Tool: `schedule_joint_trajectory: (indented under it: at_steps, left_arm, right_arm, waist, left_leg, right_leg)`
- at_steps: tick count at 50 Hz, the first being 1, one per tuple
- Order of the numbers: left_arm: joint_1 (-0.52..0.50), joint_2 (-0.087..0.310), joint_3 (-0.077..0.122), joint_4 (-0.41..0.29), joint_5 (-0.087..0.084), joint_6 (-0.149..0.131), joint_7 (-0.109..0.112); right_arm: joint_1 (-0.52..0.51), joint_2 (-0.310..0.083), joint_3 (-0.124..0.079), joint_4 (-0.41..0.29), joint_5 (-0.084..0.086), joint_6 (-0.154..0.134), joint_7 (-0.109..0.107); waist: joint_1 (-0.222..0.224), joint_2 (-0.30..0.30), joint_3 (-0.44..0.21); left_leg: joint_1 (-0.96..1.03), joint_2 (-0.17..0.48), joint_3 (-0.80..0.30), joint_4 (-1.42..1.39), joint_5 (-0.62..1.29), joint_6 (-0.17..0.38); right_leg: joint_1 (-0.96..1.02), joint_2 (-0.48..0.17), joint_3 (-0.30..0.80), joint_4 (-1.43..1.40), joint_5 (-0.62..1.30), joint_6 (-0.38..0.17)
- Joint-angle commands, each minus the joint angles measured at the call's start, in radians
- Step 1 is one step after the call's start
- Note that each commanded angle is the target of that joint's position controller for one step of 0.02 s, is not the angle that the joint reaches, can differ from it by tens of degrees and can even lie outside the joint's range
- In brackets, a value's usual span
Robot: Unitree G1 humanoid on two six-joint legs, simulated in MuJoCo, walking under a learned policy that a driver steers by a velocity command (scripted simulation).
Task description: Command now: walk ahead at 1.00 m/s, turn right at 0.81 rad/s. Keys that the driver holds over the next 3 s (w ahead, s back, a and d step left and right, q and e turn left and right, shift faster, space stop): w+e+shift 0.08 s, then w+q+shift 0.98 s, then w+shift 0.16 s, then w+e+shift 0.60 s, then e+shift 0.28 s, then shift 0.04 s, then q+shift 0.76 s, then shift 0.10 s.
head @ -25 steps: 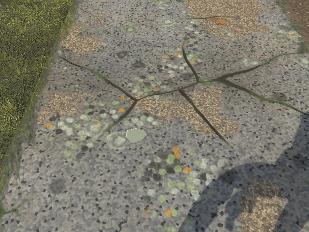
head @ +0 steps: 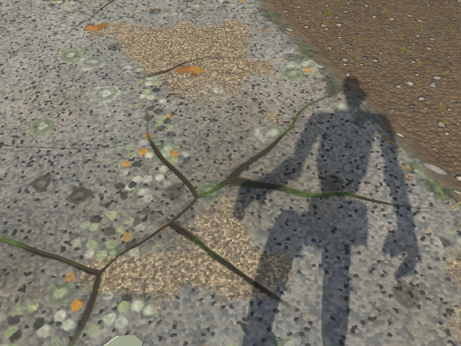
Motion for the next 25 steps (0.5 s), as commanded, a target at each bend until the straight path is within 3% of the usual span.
schedule_joint_trajectory:
  at_steps: [1, 4, 5, 6, 7, 9, 10, 11, 12, 13, 14, 15, 16, 17, 18, 19, 20, 22, 25]
  left_arm:
    - [0.022, -0.012, -0.009, -0.059, 0.01, 0.007, -0.011]
    - [-0.095, -0.003, -0.013, -0.105, 0.013, -0.008, -0.041]
    - [-0.143, -0.02, -0.02, -0.12, 0.016, -0.017, -0.05]
    - [-0.171, -0.035, -0.026, -0.136, 0.017, -0.026, -0.059]
    - [-0.189, -0.025, -0.022, -0.154, 0.017, -0.034, -0.066]
    - [-0.182, 0.026, 0.0, -0.179, 0.015, -0.038, -0.07]
    - [-0.077, 0.072, 0.023, -0.164, 0.009, -0.032, -0.066]
    - [0.135, 0.133, 0.054, -0.108, 0.008, -0.021, -0.051]
    - [0.38, 0.187, 0.082, -0.035, 0.01, -0.012, -0.025]
    - [0.379, 0.275, 0.083, -0.004, 0.044, -0.025, -0.011]
    - [0.406, 0.181, 0.063, -0.019, 0.066, -0.053, -0.02]
    - [0.343, 0.097, 0.044, -0.012, 0.068, -0.07, -0.027]
    - [0.263, 0.068, 0.037, -0.002, 0.057, -0.083, -0.034]
    - [0.189, 0.024, 0.026, 0.007, 0.061, -0.094, -0.039]
    - [0.14, -0.02, 0.015, 0.014, 0.076, -0.105, -0.043]
    - [0.117, -0.038, 0.012, 0.028, 0.076, -0.109, -0.044]
    - [0.106, -0.037, 0.014, 0.04, 0.065, -0.11, -0.042]
    - [0.096, -0.014, 0.019, 0.061, 0.054, -0.109, -0.03]
    - [0.106, 0.0, 0.021, 0.07, 0.072, -0.106, -0.006]
  right_arm:
    - [-0.185, -0.069, 0.0, -0.11, -0.012, -0.024, -0.012]
    - [-0.118, -0.119, -0.005, -0.108, -0.007, -0.016, -0.03]
    - [-0.061, -0.123, -0.003, -0.092, -0.004, -0.012, -0.031]
    - [-0.021, -0.135, -0.001, -0.076, 0.002, -0.007, -0.031]
    - [-0.001, -0.16, -0.002, -0.066, 0.013, 0.0, -0.032]
    - [0.013, -0.215, -0.008, -0.051, 0.024, 0.023, -0.042]
    - [-0.008, -0.231, -0.01, -0.046, 0.016, 0.037, -0.044]
    - [-0.056, -0.233, -0.007, -0.045, 0.01, 0.049, -0.042]
    - [-0.121, -0.207, 0.005, -0.05, 0.024, 0.051, -0.04]
    - [0.066, 0.035, 0.06, -0.076, 0.024, 0.03, -0.015]
    - [0.07, -0.01, 0.06, -0.077, 0.096, -0.019, -0.008]
    - [-0.113, -0.093, 0.031, -0.123, 0.127, -0.032, -0.012]
    - [-0.168, -0.067, 0.035, -0.153, 0.118, -0.033, -0.017]
    - [-0.183, -0.043, 0.034, -0.148, 0.089, -0.02, -0.022]
    - [-0.123, -0.037, 0.025, -0.133, 0.077, 0.004, -0.021]
    - [-0.067, -0.027, 0.018, -0.116, 0.079, 0.029, -0.017]
    - [-0.046, -0.021, 0.014, -0.109, 0.081, 0.047, -0.015]
    - [-0.095, -0.006, 0.013, -0.123, 0.08, 0.075, -0.014]
    - [-0.188, 0.001, 0.016, -0.161, 0.07, 0.085, -0.008]
  waist:
    - [0.092, 0.065, 0.132]
    - [0.048, 0.008, 0.163]
    - [0.025, -0.012, 0.175]
    - [0.023, -0.012, 0.186]
    - [0.038, 0.013, 0.183]
    - [0.102, 0.104, 0.137]
    - [0.183, 0.148, 0.072]
    - [0.294, 0.183, -0.039]
    - [0.422, 0.163, -0.146]
    - [0.221, -0.224, -0.258]
    - [0.241, -0.187, -0.456]
    - [0.262, -0.096, -0.234]
    - [0.21, -0.01, -0.1]
    - [0.162, 0.058, -0.038]
    - [0.107, 0.053, -0.022]
    - [0.075, 0.022, -0.02]
    - [0.062, 0.017, -0.007]
    - [0.057, 0.021, 0.057]
    - [0.071, 0.013, 0.125]
  left_leg:
    - [-0.177, 0.244, -0.071, -0.24, 0.245, 0.091]
    - [-0.052, 0.25, 0.012, -0.242, 0.347, 0.063]
    - [-0.018, 0.258, 0.019, -0.238, 0.41, 0.058]
    - [0.004, 0.273, 0.024, -0.235, 0.508, 0.061]
    - [0.039, 0.29, 0.025, -0.217, 0.698, 0.076]
    - [0.165, 0.335, 0.01, -0.105, 1.134, 0.118]
    - [0.216, 0.354, -0.016, 0.032, 1.269, 0.132]
    - [0.189, 0.349, -0.046, 0.238, 1.321, 0.138]
    - [-0.041, 0.276, -0.054, 0.55, 1.142, 0.111]
    - [-0.491, 0.051, -0.144, 1.028, -0.141, 0.074]
    - [-0.58, -0.005, -0.402, 1.175, -0.213, 0.109]
    - [-0.673, 0.042, -0.388, 1.183, -0.137, 0.117]
    - [-0.696, 0.094, -0.384, 1.115, -0.048, 0.116]
    - [-0.659, 0.143, -0.377, 1.065, 0.013, 0.104]
    - [-0.585, 0.184, -0.387, 1.034, 0.076, 0.095]
    - [-0.534, 0.208, -0.389, 1.012, 0.103, 0.085]
    - [-0.527, 0.225, -0.383, 0.984, 0.107, 0.075]
    - [-0.596, 0.248, -0.364, 0.952, 0.127, 0.057]
    - [-0.711, 0.228, -0.329, 0.839, 0.283, 0.044]
  right_leg:
    - [-0.016, -0.035, 0.023, -0.092, 0.175, 0.01]
    - [-0.052, -0.005, -0.06, -0.274, 0.294, -0.013]
    - [-0.036, 0.015, -0.072, -0.353, 0.3, -0.029]
    - [0.009, 0.045, -0.09, -0.433, 0.29, -0.045]
    - [0.064, 0.087, -0.123, -0.489, 0.254, -0.057]
    - [0.142, 0.171, -0.174, -0.533, 0.096, -0.081]
    - [0.237, 0.194, -0.16, -0.551, 0.024, -0.102]
    - [0.458, 0.202, -0.139, -0.574, 0.008, -0.127]
    - [0.835, 0.155, -0.071, -0.617, 0.052, -0.131]
    - [1.2, -0.119, 0.394, -0.65, -0.212, -0.204]
    - [1.243, -0.219, 0.777, -0.884, -0.537, -0.24]
    - [1.085, -0.195, 0.673, -0.974, -0.527, -0.185]
    - [0.925, -0.182, 0.543, -0.99, -0.421, -0.158]
    - [0.787, -0.158, 0.419, -0.997, -0.31, -0.127]
    - [0.684, -0.128, 0.3, -1.002, -0.226, -0.096]
    - [0.628, -0.111, 0.213, -1.018, -0.164, -0.071]
    - [0.605, -0.096, 0.127, -1.037, -0.097, -0.054]
    - [0.567, -0.079, -0.014, -1.071, 0.004, -0.017]
    - [0.573, -0.026, -0.163, -1.106, 0.137, 0.014]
